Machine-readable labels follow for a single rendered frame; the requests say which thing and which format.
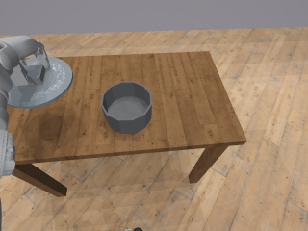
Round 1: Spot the robot left forearm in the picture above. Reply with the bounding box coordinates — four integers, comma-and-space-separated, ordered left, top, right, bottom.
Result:
0, 40, 19, 131

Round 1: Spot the left robot upper arm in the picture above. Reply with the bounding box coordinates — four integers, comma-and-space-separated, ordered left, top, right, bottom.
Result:
0, 129, 16, 231

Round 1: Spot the left robot hand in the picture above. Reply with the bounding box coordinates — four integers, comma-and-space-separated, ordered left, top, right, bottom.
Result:
0, 35, 50, 87

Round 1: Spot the lid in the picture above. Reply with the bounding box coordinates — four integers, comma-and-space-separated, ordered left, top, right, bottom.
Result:
7, 56, 73, 109

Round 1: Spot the pot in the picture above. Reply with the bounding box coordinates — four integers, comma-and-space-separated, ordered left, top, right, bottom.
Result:
100, 81, 152, 134

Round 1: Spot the table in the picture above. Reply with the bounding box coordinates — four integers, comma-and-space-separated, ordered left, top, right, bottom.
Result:
6, 51, 247, 197

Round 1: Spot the knob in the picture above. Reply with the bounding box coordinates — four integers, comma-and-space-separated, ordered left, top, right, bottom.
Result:
24, 64, 46, 84

